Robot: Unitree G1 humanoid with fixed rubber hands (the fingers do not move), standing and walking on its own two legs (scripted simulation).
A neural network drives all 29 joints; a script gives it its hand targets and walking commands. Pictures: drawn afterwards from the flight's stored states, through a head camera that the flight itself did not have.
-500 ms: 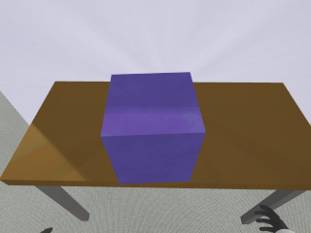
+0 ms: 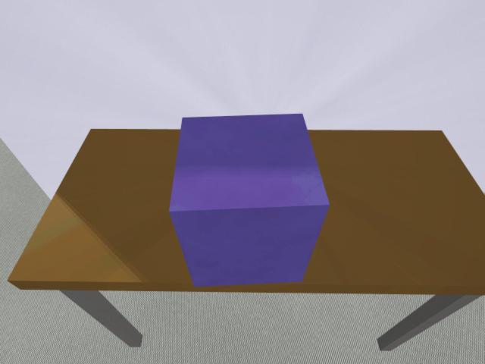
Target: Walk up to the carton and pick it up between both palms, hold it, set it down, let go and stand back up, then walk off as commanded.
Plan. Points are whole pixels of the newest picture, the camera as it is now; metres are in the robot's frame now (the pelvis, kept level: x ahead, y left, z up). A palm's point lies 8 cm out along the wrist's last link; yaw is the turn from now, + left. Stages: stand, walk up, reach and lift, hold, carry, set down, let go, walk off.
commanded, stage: walk up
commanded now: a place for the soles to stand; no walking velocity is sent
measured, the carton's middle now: (245, 204) +0.38 +0.00 +0.04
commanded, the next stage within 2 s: reach and lift in 0.90 s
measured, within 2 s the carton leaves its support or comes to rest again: neither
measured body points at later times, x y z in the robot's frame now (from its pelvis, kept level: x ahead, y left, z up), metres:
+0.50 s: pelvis +0.01 +0.02 -0.01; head +0.03 +0.02 +0.44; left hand +0.06 +0.36 -0.12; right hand +0.16 -0.30 -0.11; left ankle +0.03 +0.12 -0.75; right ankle -0.04 -0.14 -0.74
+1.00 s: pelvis +0.00 +0.01 -0.02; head +0.04 +0.01 +0.43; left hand +0.09 +0.36 -0.12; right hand +0.15 -0.29 -0.14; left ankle +0.03 +0.12 -0.74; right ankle -0.03 -0.13 -0.74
